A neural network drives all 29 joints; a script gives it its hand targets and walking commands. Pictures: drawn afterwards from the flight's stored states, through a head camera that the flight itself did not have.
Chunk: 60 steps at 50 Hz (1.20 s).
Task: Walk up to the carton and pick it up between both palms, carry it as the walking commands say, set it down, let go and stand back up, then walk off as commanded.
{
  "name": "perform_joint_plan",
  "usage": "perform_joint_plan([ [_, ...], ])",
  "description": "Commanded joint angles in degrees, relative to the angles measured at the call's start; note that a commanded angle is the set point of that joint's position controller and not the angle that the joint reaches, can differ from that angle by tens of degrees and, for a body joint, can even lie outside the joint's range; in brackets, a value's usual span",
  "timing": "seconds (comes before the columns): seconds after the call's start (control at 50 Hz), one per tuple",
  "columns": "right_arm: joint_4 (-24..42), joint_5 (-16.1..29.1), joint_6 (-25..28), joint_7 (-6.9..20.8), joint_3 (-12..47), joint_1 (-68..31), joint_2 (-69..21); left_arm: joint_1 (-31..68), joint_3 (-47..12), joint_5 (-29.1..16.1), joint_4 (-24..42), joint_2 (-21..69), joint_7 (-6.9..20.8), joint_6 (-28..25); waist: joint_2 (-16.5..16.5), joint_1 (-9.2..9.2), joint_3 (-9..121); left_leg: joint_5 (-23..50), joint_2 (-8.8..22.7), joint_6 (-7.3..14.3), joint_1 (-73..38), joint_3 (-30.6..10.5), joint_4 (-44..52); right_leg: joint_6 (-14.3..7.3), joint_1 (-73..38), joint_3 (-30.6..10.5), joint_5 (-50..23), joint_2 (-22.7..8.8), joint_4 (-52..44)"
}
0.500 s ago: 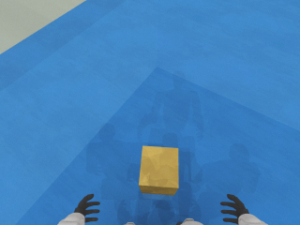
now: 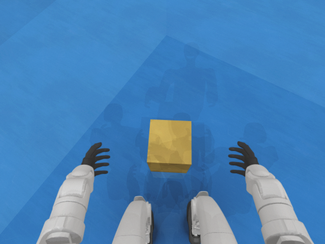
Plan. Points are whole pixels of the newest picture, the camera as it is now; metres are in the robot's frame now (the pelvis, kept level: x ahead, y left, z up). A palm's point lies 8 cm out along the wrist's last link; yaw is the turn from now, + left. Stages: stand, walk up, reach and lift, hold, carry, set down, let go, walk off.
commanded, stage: reach and lift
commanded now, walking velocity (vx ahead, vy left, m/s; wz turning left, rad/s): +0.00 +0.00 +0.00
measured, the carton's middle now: (169, 148) +0.48 -0.01 -0.57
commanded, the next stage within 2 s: none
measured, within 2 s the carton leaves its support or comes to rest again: neither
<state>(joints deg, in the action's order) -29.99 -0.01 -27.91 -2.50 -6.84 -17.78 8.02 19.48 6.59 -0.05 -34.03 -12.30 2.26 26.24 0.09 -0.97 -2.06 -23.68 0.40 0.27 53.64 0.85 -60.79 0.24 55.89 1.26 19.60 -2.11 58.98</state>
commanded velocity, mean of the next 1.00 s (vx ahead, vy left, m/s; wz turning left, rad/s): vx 0.00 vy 0.00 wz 0.00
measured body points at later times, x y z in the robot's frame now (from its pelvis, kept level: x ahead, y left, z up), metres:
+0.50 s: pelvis -0.01 +0.00 -0.03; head +0.25 -0.01 +0.34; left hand +0.46 +0.20 -0.13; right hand +0.44 -0.20 -0.13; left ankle +0.05 +0.12 -0.66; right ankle +0.08 -0.12 -0.66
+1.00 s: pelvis +0.01 +0.00 -0.05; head +0.31 +0.01 +0.28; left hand +0.52 +0.20 -0.17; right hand +0.50 -0.20 -0.17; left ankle +0.06 +0.12 -0.66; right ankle +0.09 -0.13 -0.66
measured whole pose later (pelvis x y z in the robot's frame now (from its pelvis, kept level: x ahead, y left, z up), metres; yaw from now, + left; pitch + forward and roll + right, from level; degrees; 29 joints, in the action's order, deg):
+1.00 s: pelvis +0.01 +0.00 -0.05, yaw +0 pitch +49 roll +0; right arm -48.0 -3.6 -5.5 -3.0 -22.3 -58.4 8.9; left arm 62.4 19.2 3.6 -53.7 -14.7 1.6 5.2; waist -0.1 -1.6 7.6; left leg -20.5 0.0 0.5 93.0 0.9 -64.5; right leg 0.7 94.9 0.6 16.1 -2.3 62.0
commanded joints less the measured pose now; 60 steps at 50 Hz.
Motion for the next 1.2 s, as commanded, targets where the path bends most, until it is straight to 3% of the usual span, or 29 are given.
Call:
perform_joint_plan([
  [0.0,2.4,0.1,0.9,-1.0,-1.9,-13.6,4.3,15.8,1.6,-0.7,1.9,-5.9,-0.2,-1.0,0.5,-0.63,25.0,-0.8,-2.3,-0.2,-3.9,0.6,10.2,0.0,-14.8,0.5,2.5,3.2,-6.5],
  [0.14,-2.5,0.6,4.3,-3.1,-4.6,-25.6,3.5,28.3,4.4,-0.3,-6.0,-6.7,-0.4,-4.7,0.6,0.1,33.2,1.6,-3.0,-0.6,1.1,1.3,8.2,0.9,-12.0,0.3,-0.7,3.3,-4.4],
  [0.36,-8.5,0.5,13.6,-4.8,-6.9,-40.5,4.9,43.2,8.0,-0.5,-10.9,-9.0,-2.2,-13.5,0.4,-0.58,46.8,7.0,-4.5,-2.1,6.0,1.4,5.3,1.4,-9.4,-0.1,-6.8,4.5,-1.7],
  [0.6,-10.9,0.9,20.7,-3.8,-8.8,-51.3,6.3,54.5,9.5,-0.7,-17.0,-11.3,-1.1,-20.9,0.9,0.25,59.7,22.1,-4.6,-1.1,10.0,0.6,1.6,1.6,-7.0,-1.9,-23.0,5.2,1.8],
  [0.76,-8.7,-1.9,22.4,-2.3,-12.4,-49.0,5.9,53.2,11.8,2.1,-12.2,-10.2,-0.8,-22.2,1.5,-0.32,68.1,33.9,-4.6,-1.0,8.0,-0.8,1.8,1.3,-8.0,-2.1,-36.3,5.3,1.8],
  [0.86,-9.0,-3.2,23.1,-1.0,-14.3,-49.2,5.3,52.7,13.1,3.7,-11.9,-8.7,-0.6,-22.3,1.4,0.03,63.3,31.6,-4.3,-1.3,11.7,-1.3,2.2,1.4,-1.4,-1.9,-32.9,5.1,1.9],
  [0.98,-14.6,-3.9,23.5,-0.3,-16.4,-52.2,5.8,55.6,12.5,3.8,-15.5,-7.1,-0.8,-21.8,1.9,-0.81,56.2,22.5,-4.1,-2.0,19.2,-1.5,-2.7,1.3,12.6,-0.5,-21.2,5.4,6.8],
  [1.08,-15.8,-2.8,23.4,-0.9,-16.1,-55.9,7.6,58.9,11.0,2.9,-16.2,-8.3,-2.2,-21.1,2.4,-0.65,59.5,17.9,-4.4,-2.5,23.9,-0.6,-11.1,1.5,18.5,0.6,-15.9,6.0,14.7],
  [1.18,-13.3,-0.1,22.7,-2.7,-13.5,-59.0,9.7,62.9,8.8,0.4,-13.7,-11.4,-4.1,-20.5,2.2,-0.36,68.2,16.4,-4.9,-2.3,26.0,0.8,-18.9,1.7,17.5,1.5,-15.4,6.5,22.2],
])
